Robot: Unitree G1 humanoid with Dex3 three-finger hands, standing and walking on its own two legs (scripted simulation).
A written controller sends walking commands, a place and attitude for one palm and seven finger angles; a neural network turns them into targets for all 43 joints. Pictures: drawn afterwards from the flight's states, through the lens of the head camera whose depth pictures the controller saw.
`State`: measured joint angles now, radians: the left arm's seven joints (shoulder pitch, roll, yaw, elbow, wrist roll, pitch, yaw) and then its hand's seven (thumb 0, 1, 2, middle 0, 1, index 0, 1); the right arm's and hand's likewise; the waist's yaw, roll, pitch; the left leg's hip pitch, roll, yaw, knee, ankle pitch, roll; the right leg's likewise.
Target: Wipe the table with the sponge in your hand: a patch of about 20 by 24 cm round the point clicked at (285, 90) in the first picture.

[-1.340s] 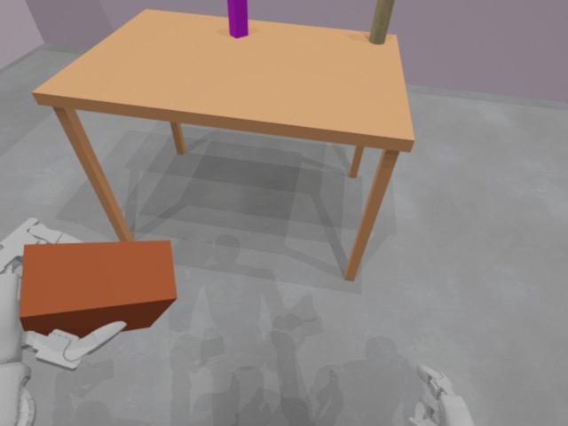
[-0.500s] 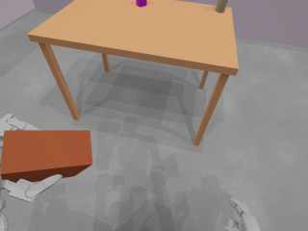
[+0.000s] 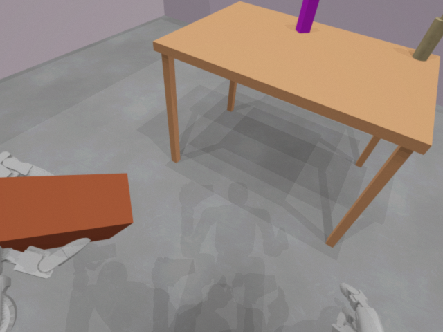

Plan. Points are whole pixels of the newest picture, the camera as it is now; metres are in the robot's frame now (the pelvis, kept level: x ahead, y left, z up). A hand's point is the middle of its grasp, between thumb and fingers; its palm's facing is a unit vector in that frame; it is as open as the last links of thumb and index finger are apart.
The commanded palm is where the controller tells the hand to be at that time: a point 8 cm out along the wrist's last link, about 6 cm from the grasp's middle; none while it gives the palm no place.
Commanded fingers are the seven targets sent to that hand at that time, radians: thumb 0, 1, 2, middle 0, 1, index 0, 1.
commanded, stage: walk to a spot facing it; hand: left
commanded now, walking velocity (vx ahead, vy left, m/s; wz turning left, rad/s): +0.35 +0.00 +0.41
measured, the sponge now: (84, 213) +0.23 +0.21 +0.16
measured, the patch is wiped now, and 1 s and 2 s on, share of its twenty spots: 0.00 0.00 0.00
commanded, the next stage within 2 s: none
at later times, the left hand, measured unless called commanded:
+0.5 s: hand (83, 203) +0.24 +0.21 +0.17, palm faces +0.51 -0.70 -0.50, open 10.5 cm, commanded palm +0.17 +0.25 +0.20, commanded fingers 0.00 0.10 1.30 -1.20 -1.60 -1.20 -1.60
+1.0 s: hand (43, 139) +0.31 +0.28 +0.21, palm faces +0.68 -0.59 -0.43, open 10.5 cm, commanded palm +0.23 +0.30 +0.20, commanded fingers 0.00 0.10 1.30 -1.20 -1.60 -1.20 -1.60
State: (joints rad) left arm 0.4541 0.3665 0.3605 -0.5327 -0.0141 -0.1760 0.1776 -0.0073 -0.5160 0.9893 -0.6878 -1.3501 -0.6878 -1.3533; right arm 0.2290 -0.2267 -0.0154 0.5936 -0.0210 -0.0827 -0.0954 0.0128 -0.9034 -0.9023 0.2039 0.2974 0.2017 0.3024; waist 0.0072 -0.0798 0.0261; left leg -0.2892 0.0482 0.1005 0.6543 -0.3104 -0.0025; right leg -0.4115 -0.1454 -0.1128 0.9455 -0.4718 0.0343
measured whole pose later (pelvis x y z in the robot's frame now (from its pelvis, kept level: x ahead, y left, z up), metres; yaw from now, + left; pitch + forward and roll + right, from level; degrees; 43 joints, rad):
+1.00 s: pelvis +0.21 -0.02 +0.01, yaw +25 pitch +0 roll -1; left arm 0.46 0.43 0.40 -0.64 -0.02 -0.20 0.14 -0.01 -0.52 0.99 -0.69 -1.35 -0.69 -1.35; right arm 0.19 -0.09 0.04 0.58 0.01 -0.08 -0.02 0.01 -0.90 -0.90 0.21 0.30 0.20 0.30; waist -0.01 -0.04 0.07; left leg -0.30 0.06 0.08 0.56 -0.26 0.01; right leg -0.60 -0.13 -0.07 1.16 -0.38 0.06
